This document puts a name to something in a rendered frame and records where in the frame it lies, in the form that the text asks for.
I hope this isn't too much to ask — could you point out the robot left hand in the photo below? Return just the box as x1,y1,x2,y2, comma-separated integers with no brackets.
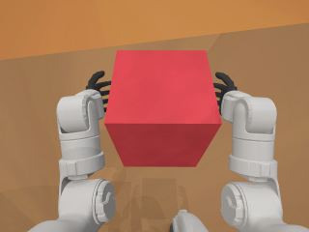
86,71,112,113

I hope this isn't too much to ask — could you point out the robot right hand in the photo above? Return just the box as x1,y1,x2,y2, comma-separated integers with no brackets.
213,72,238,115

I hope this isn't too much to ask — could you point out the robot left upper arm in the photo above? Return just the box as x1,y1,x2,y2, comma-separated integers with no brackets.
27,178,116,232

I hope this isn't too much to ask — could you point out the right robot thigh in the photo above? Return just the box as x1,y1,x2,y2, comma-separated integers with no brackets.
172,213,209,232

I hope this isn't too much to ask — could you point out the right robot forearm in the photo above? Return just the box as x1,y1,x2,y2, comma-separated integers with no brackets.
220,90,283,215

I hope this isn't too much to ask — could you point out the left robot forearm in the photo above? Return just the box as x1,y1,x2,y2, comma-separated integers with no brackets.
56,89,105,215

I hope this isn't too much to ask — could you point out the robot right shin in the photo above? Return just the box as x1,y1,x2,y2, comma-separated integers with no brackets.
178,210,188,215

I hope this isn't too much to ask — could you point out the robot right upper arm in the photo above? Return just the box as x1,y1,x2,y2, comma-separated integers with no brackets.
220,182,309,232

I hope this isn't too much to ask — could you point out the carton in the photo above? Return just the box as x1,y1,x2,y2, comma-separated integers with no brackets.
104,50,222,167

